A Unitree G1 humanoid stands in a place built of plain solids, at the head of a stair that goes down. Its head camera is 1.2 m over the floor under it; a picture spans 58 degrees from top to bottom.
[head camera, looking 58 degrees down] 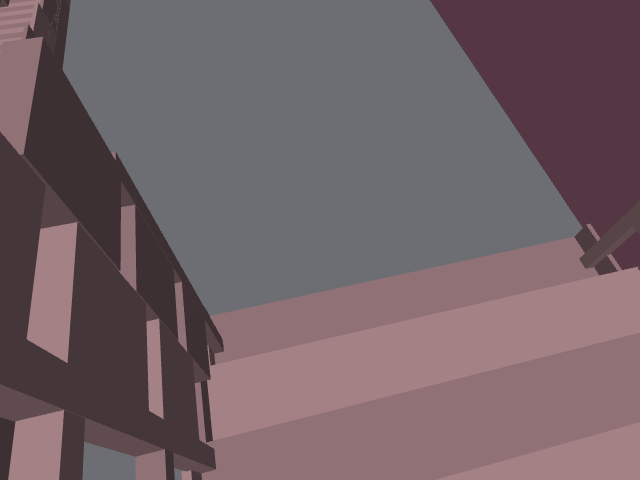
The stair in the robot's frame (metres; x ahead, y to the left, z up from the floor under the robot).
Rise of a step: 0.19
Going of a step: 0.26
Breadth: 1.60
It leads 13 degrees to the left of straight ahead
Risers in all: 3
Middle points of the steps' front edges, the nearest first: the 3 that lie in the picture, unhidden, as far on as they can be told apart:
0.32 -0.45 0.00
0.57 -0.39 -0.18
0.82 -0.33 -0.37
